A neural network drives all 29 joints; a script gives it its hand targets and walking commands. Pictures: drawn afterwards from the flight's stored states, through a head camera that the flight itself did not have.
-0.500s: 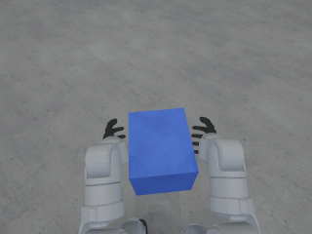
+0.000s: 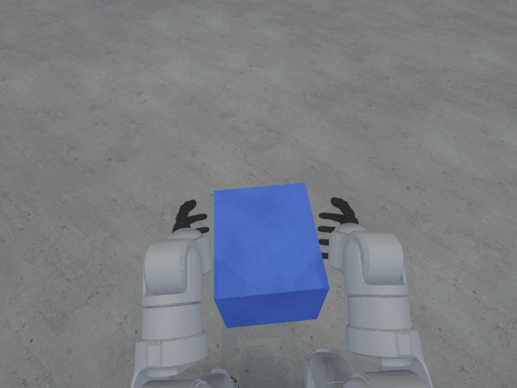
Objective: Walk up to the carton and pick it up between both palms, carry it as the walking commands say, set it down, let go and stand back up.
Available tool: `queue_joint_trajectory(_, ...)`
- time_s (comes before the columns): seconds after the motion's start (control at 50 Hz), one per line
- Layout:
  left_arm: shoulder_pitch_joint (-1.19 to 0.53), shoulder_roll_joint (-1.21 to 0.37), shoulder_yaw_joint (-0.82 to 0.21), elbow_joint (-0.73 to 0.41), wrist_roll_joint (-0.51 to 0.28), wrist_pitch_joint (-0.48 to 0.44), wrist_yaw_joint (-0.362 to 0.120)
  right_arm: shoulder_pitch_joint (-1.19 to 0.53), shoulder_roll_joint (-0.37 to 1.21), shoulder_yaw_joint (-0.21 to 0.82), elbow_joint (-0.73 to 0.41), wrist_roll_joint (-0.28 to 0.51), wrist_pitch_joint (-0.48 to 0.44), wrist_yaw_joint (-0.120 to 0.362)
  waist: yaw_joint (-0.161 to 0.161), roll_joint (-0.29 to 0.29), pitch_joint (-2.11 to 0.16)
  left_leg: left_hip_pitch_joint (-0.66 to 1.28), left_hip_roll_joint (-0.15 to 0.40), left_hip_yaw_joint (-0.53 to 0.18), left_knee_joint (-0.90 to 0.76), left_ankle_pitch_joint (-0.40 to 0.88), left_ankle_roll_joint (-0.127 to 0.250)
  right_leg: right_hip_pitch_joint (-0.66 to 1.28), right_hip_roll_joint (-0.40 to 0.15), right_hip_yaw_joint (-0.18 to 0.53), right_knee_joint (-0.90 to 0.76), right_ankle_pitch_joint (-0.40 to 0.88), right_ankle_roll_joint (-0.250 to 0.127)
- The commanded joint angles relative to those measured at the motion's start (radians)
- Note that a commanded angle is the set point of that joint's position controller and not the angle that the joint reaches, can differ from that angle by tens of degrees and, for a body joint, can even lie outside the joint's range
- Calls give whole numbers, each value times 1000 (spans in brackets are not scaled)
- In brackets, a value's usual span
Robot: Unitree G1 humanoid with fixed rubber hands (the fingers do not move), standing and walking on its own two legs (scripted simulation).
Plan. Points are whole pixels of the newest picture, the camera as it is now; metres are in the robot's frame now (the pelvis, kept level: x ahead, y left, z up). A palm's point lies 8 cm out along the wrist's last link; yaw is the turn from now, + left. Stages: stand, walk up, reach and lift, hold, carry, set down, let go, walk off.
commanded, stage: carry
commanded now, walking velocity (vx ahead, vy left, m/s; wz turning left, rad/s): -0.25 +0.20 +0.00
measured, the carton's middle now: (265, 255) +0.34 +0.01 -0.03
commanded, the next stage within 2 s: none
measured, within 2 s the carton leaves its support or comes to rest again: neither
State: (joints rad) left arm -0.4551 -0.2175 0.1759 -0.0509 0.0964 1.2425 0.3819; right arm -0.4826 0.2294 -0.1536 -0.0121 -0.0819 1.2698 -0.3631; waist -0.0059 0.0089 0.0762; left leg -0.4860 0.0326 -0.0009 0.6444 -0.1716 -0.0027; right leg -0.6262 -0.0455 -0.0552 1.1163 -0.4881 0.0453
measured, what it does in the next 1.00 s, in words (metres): walks backwards: right foot, then left foot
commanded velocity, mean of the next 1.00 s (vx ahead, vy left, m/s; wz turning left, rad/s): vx -0.25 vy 0.20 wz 0.00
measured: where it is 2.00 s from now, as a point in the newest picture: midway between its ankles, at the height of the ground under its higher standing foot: outside the picture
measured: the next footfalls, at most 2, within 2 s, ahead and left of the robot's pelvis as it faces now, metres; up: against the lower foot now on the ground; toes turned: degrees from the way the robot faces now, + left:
right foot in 0.10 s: -0.02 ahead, -0.08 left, +0.00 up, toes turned -6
left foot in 0.42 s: -0.16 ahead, +0.27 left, +0.00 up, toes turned +0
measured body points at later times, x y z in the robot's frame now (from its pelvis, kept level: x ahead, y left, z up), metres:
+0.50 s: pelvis -0.22 +0.14 +0.00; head -0.18 +0.13 +0.45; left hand +0.11 +0.24 +0.06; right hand +0.09 +0.00 +0.06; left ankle -0.20 +0.27 -0.72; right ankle -0.11 -0.04 -0.69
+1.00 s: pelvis -0.46 +0.24 +0.00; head -0.39 +0.21 +0.45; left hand -0.11 +0.34 +0.07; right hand -0.13 +0.09 +0.06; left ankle -0.47 +0.41 -0.70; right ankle -0.34 +0.08 -0.72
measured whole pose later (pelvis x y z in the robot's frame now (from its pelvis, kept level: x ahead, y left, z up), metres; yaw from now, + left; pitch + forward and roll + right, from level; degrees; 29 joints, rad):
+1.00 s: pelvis -0.46 +0.24 +0.00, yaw +1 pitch +3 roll +3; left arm -0.53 -0.25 0.19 -0.10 0.14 1.19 0.31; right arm -0.48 0.23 -0.15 -0.19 -0.06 1.27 -0.43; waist -0.08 0.02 0.11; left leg -0.40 0.00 -0.04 0.75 -0.41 -0.04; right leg -0.53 -0.16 -0.04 0.56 -0.08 0.05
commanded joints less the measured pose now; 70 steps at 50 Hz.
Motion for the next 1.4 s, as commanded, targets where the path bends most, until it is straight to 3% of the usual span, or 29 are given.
queue_joint_trajectory(0.0,-711,-1099,-616,-147,-457,-27,-465,-720,1062,566,-199,410,-69,448,3,206,-658,323,185,-161,-248,192,162,242,47,-69,-279,6,-2)
queue_joint_trajectory(0.02,-710,-1093,-608,-95,-454,-15,-470,-670,1036,550,-165,391,-62,445,5,252,-680,346,194,-184,-268,133,145,308,36,-38,-394,18,-25)
queue_joint_trajectory(0.06,-701,-1119,-592,-53,-464,-11,-483,-665,1022,555,-159,369,-64,416,22,82,-636,198,100,-147,-218,0,100,510,-54,112,-726,96,-71)
queue_joint_trajectory(0.1,-579,-1070,-563,10,-440,-3,-508,-637,1022,567,-159,341,-70,407,19,-280,-603,-185,-32,-65,210,-343,-9,657,-534,613,-767,538,-233)
queue_joint_trajectory(0.12,-548,-1101,-543,57,-438,-8,-522,-780,1047,618,-271,369,-85,395,41,-327,-528,-274,-50,-143,429,-323,-16,554,-529,539,-751,762,-306)
queue_joint_trajectory(0.2,-636,-1119,-573,-69,-440,-15,-498,-799,1042,658,-308,434,-87,407,25,-70,-600,-146,-49,-137,648,-148,-37,509,-316,201,-658,723,-148)
queue_joint_trajectory(0.34,-486,-1068,-506,38,-316,-9,-478,-745,1082,700,-200,468,-42,422,21,-345,-613,133,-72,42,-56,-279,-27,488,-264,158,-702,344,-78)
queue_joint_trajectory(0.38,-451,-1064,-519,27,-297,-22,-467,-659,1112,678,-120,438,-31,449,10,-179,-613,280,26,-79,-308,-105,21,413,-199,78,-509,485,-45)
queue_joint_trajectory(0.42,-569,-1060,-547,-84,-327,-39,-471,-653,1150,693,-108,442,-49,469,21,295,-622,379,328,-322,-174,674,209,110,-2,-78,-191,-147,63)
queue_joint_trajectory(0.44,-652,-1092,-599,-100,-371,-37,-470,-660,1131,649,-106,441,-55,481,-5,342,-603,283,333,-339,-188,765,271,78,21,-5,71,-231,35)
queue_joint_trajectory(0.48,-704,-1131,-610,-58,-394,-39,-471,-750,1091,590,-136,439,-56,479,-9,171,-590,303,213,-222,-153,675,217,61,19,30,182,-78,-13)
queue_joint_trajectory(0.54,-747,-1110,-651,-226,-449,-59,-453,-765,1073,564,-203,439,-87,456,4,218,-661,505,179,-104,-70,746,172,36,17,-19,-85,-11,6)
queue_joint_trajectory(0.62,-689,-1077,-640,-132,-483,-31,-457,-582,1014,539,-180,362,-89,424,8,262,-709,492,197,-198,-171,564,177,244,26,-9,-421,22,-32)
queue_joint_trajectory(0.66,-620,-1102,-596,-51,-455,-24,-485,-611,1022,566,-150,333,-88,399,32,107,-676,310,109,-104,-84,341,109,486,-106,142,-785,244,-53)
queue_joint_trajectory(0.7,-569,-1071,-567,-51,-446,-26,-502,-608,1014,622,-259,338,-94,390,16,-429,-693,-191,-60,-51,266,-375,-2,788,-519,539,-689,960,-227)
queue_joint_trajectory(0.72,-512,-1091,-544,19,-431,-27,-513,-724,1046,665,-314,370,-96,382,41,-399,-677,-255,-75,-161,445,-367,-13,707,-524,518,-676,1075,-303)
queue_joint_trajectory(0.78,-613,-1088,-568,-107,-433,-33,-498,-780,1042,686,-369,422,-106,388,24,-124,-678,-188,-57,-134,617,-223,-25,702,-334,253,-591,1070,-194)
queue_joint_trajectory(0.84,-590,-1050,-555,-171,-406,-36,-478,-759,1018,698,-390,447,-93,385,11,-199,-687,-67,-58,-10,429,-180,-57,652,-241,66,-585,964,-135)
queue_joint_trajectory(0.94,-465,-1049,-548,-98,-328,-27,-459,-650,1059,714,-264,474,-50,414,15,-329,-673,114,-31,-9,-61,-245,-30,651,-284,148,-628,745,-105)
queue_joint_trajectory(0.98,-441,-1037,-564,-58,-297,-26,-448,-564,1104,684,-129,446,-30,445,8,-186,-670,258,-6,-30,-334,-138,4,558,-213,84,-511,630,-70)
queue_joint_trajectory(1.02,-464,-1061,-565,-100,-302,-40,-447,-597,1138,685,-121,467,-40,462,19,294,-667,464,274,-301,-140,751,135,170,-43,-47,-313,-61,25)
queue_joint_trajectory(1.04,-573,-1076,-607,-154,-345,-45,-456,-656,1141,672,-148,465,-60,480,1,419,-632,289,313,-263,-181,730,236,184,14,-46,-81,-138,31)
queue_joint_trajectory(1.1,-767,-1128,-639,-175,-427,-55,-463,-703,1102,602,-136,440,-57,476,-7,158,-575,270,178,-162,-157,580,194,138,38,3,71,-25,-13)
queue_joint_trajectory(1.16,-767,-1099,-627,-183,-467,-43,-463,-703,1065,566,-152,420,-64,452,9,266,-610,339,165,-108,-111,521,164,245,12,-36,-334,71,2)
queue_joint_trajectory(1.2,-697,-1096,-610,-106,-471,-37,-482,-681,1037,572,-169,391,-74,430,30,163,-632,344,136,-103,-71,458,131,372,-12,17,-631,182,-9)
queue_joint_trajectory(1.26,-659,-1094,-577,-24,-461,-8,-506,-672,1043,593,-188,338,-70,397,13,-342,-656,-140,-45,-53,316,-389,-5,668,-512,597,-766,613,-241)
queue_joint_trajectory(1.28,-610,-1102,-574,-4,-459,-18,-512,-698,1057,616,-213,352,-75,390,37,-314,-644,-143,-46,-160,431,-333,-11,544,-507,582,-766,547,-287)
queue_joint_trajectory(1.3,-614,-1117,-565,15,-432,-10,-509,-794,1040,632,-279,376,-85,394,23,-189,-635,-81,-40,-121,516,-265,-2,504,-390,444,-760,446,-224)
queue_joint_trajectory(1.38,-671,-1104,-565,-71,-423,-26,-493,-806,1071,671,-271,440,-81,404,11,-213,-661,136,-25,-12,143,-179,-4,395,-200,106,-711,268,-83)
